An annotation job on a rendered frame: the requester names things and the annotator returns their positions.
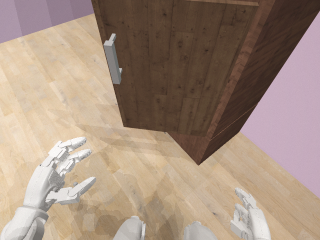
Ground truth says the left robot hand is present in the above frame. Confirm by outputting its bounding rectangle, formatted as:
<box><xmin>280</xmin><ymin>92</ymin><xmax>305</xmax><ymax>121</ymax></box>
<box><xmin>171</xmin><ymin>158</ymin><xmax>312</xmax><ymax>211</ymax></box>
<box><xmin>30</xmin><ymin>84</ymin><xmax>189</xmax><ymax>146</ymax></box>
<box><xmin>23</xmin><ymin>136</ymin><xmax>97</xmax><ymax>212</ymax></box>

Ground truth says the robot left thigh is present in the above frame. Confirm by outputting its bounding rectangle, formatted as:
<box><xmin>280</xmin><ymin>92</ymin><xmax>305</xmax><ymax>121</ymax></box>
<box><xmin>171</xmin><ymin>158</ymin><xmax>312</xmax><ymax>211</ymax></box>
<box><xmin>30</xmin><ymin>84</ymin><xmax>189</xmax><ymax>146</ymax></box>
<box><xmin>113</xmin><ymin>218</ymin><xmax>146</xmax><ymax>240</ymax></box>

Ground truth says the robot right shin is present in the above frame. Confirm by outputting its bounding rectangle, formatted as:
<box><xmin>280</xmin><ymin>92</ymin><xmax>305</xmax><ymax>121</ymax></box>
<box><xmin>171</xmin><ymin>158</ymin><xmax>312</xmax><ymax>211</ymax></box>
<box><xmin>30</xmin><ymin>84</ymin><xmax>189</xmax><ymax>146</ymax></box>
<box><xmin>191</xmin><ymin>221</ymin><xmax>202</xmax><ymax>225</ymax></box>

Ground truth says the handle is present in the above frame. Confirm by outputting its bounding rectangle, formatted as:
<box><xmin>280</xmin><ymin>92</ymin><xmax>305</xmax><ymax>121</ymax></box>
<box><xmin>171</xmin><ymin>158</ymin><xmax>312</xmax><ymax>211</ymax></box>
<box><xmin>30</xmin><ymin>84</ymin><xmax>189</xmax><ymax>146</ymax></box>
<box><xmin>103</xmin><ymin>33</ymin><xmax>123</xmax><ymax>85</ymax></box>

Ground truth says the right robot hand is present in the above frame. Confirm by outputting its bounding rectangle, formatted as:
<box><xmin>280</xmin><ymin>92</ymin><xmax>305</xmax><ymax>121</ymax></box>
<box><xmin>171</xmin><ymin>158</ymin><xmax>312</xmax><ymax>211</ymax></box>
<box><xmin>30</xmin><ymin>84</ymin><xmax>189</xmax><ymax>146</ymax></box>
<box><xmin>230</xmin><ymin>187</ymin><xmax>271</xmax><ymax>240</ymax></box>

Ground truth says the robot left forearm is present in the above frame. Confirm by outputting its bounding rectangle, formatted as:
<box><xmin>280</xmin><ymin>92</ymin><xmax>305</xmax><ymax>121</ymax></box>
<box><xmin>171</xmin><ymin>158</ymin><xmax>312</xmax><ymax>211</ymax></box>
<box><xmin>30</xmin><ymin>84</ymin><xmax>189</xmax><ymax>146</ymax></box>
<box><xmin>0</xmin><ymin>205</ymin><xmax>49</xmax><ymax>240</ymax></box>

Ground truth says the cupboard door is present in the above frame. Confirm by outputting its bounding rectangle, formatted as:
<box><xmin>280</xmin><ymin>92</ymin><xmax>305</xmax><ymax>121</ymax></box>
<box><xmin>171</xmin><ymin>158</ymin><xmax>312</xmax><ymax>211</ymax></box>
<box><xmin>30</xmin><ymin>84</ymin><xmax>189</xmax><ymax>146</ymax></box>
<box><xmin>91</xmin><ymin>0</ymin><xmax>259</xmax><ymax>137</ymax></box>

